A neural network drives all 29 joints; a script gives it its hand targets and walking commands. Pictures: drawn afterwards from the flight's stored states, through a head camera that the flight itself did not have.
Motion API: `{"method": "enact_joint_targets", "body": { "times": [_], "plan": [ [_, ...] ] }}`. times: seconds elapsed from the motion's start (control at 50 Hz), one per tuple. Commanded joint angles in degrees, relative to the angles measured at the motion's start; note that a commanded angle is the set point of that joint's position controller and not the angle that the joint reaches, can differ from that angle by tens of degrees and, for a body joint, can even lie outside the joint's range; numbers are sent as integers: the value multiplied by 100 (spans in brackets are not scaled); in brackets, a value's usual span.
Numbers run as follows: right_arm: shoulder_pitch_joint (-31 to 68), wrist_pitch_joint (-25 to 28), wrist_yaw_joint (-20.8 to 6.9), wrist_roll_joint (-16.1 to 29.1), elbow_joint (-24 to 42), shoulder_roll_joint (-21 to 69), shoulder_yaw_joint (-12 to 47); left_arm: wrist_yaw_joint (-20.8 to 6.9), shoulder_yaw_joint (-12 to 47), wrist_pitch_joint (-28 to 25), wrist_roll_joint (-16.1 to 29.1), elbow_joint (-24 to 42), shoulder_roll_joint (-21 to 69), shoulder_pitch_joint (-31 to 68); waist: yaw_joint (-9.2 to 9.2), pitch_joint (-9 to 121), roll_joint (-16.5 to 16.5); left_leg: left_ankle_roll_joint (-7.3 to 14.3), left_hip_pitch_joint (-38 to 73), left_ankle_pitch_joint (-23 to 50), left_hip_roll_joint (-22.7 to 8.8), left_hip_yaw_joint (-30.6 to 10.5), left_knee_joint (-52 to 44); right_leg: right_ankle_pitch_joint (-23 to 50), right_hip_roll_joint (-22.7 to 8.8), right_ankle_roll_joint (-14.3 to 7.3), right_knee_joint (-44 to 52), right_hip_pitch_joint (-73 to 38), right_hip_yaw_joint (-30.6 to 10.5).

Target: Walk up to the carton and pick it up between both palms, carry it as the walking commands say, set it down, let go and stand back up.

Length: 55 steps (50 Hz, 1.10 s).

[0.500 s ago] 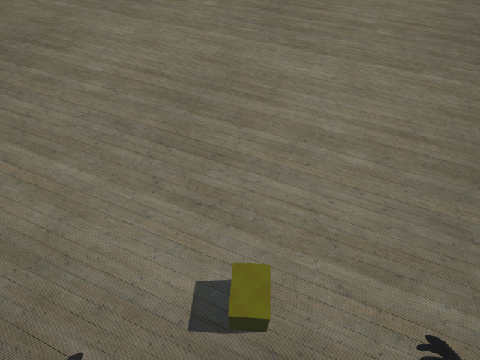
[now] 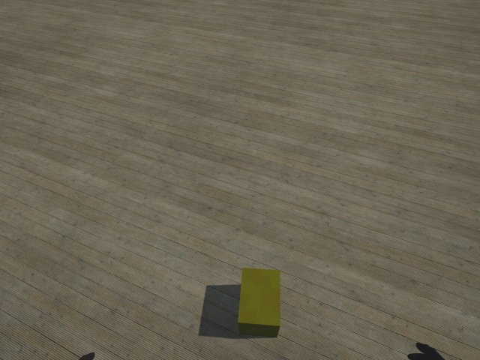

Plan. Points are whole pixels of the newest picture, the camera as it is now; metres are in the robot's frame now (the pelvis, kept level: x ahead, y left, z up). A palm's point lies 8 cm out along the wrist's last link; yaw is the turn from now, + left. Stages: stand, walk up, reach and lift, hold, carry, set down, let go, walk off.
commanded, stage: walk up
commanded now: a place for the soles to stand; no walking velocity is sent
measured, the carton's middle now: (259, 302) +0.43 -0.03 -0.69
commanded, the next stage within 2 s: reach and lift in 1.08 s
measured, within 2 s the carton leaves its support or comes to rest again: neither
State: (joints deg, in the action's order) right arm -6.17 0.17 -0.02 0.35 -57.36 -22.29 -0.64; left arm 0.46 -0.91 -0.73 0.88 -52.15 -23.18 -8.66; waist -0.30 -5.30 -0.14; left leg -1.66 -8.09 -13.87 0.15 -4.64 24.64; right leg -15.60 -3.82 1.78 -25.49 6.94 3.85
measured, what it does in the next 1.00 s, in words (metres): stands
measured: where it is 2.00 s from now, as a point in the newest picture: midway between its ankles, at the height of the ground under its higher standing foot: outside the picture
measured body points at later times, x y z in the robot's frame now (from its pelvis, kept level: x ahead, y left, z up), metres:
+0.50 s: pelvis +0.01 +0.02 +0.00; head +0.03 +0.03 +0.45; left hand +0.08 +0.34 -0.13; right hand +0.12 -0.29 -0.11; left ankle +0.00 +0.14 -0.74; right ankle -0.02 -0.13 -0.74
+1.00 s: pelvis +0.00 +0.02 +0.00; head +0.02 +0.02 +0.45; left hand +0.08 +0.34 -0.12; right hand +0.10 -0.30 -0.12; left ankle +0.00 +0.14 -0.74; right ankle -0.02 -0.14 -0.74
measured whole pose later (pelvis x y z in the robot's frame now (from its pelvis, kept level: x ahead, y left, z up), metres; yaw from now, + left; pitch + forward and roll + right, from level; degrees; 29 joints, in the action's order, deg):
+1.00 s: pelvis +0.00 +0.02 +0.00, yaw -1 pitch -3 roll +0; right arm -4.7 -0.3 -0.2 0.0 -61.3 -20.5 -2.6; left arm 1.7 -2.0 -1.1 0.0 -57.7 -22.7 -9.6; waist -0.8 -4.9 -0.9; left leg -0.5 -6.0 -12.3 0.4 -3.0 21.1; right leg -12.7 -4.6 3.1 -19.9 4.2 3.4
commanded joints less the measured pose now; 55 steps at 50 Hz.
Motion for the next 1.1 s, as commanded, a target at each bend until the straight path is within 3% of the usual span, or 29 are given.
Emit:
{"method": "enact_joint_targets", "body": {
  "times": [0.0,0.04,0.08,0.1,0.12,0.14,0.18,0.2,0.32,0.34,0.38,0.4,0.42,0.48,0.52,0.54,0.58,0.6,0.64,0.66,0.72,0.76,0.78,0.86,0.9,0.92,1.02,1.06,1.08],
  "plan": [
    [138,120,52,10,76,-1138,-249,40,-241,-82,2,64,-1041,95,-121,730,42,360,-54,2025,-534,-196,-262,1597,-481,-348,460,-642,-402],
    [268,126,71,26,89,-953,-212,62,-267,-55,-21,63,-1013,97,-134,748,-172,389,-79,1843,-644,-322,-408,1408,-491,-296,463,-698,-254],
    [309,100,61,28,81,-1032,-268,62,-258,-43,0,4,-1121,199,4,512,6,365,39,1594,-591,-316,-386,1266,-466,-272,516,-360,-279],
    [287,106,84,-23,56,-1118,-280,64,-234,-29,20,-84,-1058,155,27,500,565,376,118,1893,-619,-286,-399,1281,-463,-283,473,-306,-288],
    [337,101,71,8,63,-1048,-292,72,-249,-40,25,-87,-1042,37,-24,576,307,366,310,1826,-617,-322,-391,1344,-488,-299,555,-233,-236],
    [348,86,80,80,27,-1011,-265,80,-248,-34,6,-114,-1123,132,6,559,573,372,-4,1748,-679,-428,-599,1115,-471,-264,542,-422,-287],
    [427,108,80,2,24,-1155,-293,79,-271,-22,15,-190,-1085,115,-52,417,196,431,-41,1629,-678,-540,-634,1049,-387,-257,528,-447,-151],
    [464,113,105,-7,87,-1120,-320,92,-275,-46,-25,-196,-1042,61,-41,697,473,463,43,1551,-690,-510,-609,938,-430,-295,544,-548,-205],
    [565,127,92,-2,61,-948,-329,90,-285,-85,-19,-398,-984,-5,-77,609,285,427,1,1753,-571,-216,-512,1437,-453,-271,565,-615,-290],
    [410,128,86,35,-25,-991,-332,87,-254,-100,-63,-476,-996,36,26,566,-57,354,263,1881,-571,-270,-492,1482,-510,-288,682,-380,-211],
    [366,118,96,3,-102,-1101,-351,86,-311,-104,-70,-457,-1068,19,14,775,188,402,252,1917,-523,-268,-487,1343,-476,-286,606,-540,-207],
    [320,128,110,-16,-68,-971,-304,73,-275,-110,-45,-376,-884,57,-11,722,-48,424,285,1963,-572,-274,-584,1335,-454,-322,610,-459,-227],
    [369,123,96,-4,-96,-994,-309,84,-239,-104,-64,-475,-870,105,34,554,282,423,274,2019,-575,-306,-447,1301,-494,-301,653,-275,-211],
    [428,130,105,-5,0,-1006,-355,119,-274,-89,-74,-572,-907,-6,-3,771,164,385,338,2217,-593,-371,-471,1556,-474,-216,651,-517,-243],
    [288,89,120,21,-70,-1106,-353,100,-334,-72,-99,-525,-966,46,-29,507,-402,452,111,1519,-545,-358,-629,1184,-452,-327,739,-470,-112],
    [373,91,121,7,-118,-1008,-306,90,-322,-63,-85,-484,-865,-64,-71,276,-424,453,108,1459,-556,-257,-554,1013,-458,-351,883,-226,-203],
    [384,110,102,-43,-22,-854,-317,118,-274,-98,-66,-438,-837,-63,-47,527,228,407,62,1799,-505,-158,-426,1523,-589,-306,807,-523,-332],
    [271,68,65,-26,-90,-907,-342,160,-314,-109,-84,-411,-1001,-49,-21,532,-95,367,144,1480,-449,-193,-511,1435,-538,-323,802,-405,-241],
    [258,27,51,-47,-158,-871,-393,162,-334,-99,-122,-416,-1036,43,-14,591,-78,431,26,1403,-499,-178,-513,941,-585,-405,811,-491,-261],
    [381,11,57,-41,-109,-891,-359,150,-353,-124,-106,-407,-1010,-118,-55,513,90,376,158,1541,-524,-142,-520,1186,-655,-438,915,-357,-357],
    [342,45,52,-31,-155,-839,-359,152,-330,-107,-73,-344,-1022,-11,-83,408,-105,311,120,1567,-475,-231,-647,1249,-517,-355,797,-406,-253],
    [354,21,46,-19,-120,-830,-352,137,-342,-105,-78,-344,-1015,-74,-84,622,-97,398,56,1388,-526,-219,-546,1255,-499,-342,828,-491,-289],
    [483,21,55,-66,-82,-882,-389,176,-321,-99,-90,-336,-947,-75,-112,524,138,418,87,1451,-511,-188,-589,1354,-581,-363,838,-463,-347],
    [254,15,25,12,-161,-837,-388,184,-354,-111,-87,-314,-1054,27,3,320,-98,409,-20,1392,-517,-286,-576,1095,-579,-370,830,-378,-414],
    [257,20,20,-68,-102,-968,-447,165,-314,-120,-102,-310,-1002,-158,-16,423,144,423,214,1415,-524,-161,-665,1185,-531,-397,821,-304,-386],
    [354,22,16,-44,-149,-869,-359,151,-322,-119,-65,-236,-957,-116,-122,413,-36,385,134,1302,-534,-236,-740,944,-477,-323,854,-305,-285],
    [334,59,21,-55,-79,-850,-376,163,-236,-125,-106,-259,-945,-10,19,610,3,429,310,1400,-509,-92,-650,1194,-465,-344,726,-286,-347],
    [342,43,33,-45,-6,-865,-390,175,-338,-111,-112,-267,-983,-232,-71,504,180,442,167,1630,-554,-87,-633,1314,-467,-272,812,-447,-294],
    [1953,-211,-99,-538,2432,51,-474,-17,-295,69,-101,2531,-569,1972,81,-410,-850,250,-1469,524,-280,80,23,354,112,-219,-76,1029,-167]
  ]
}}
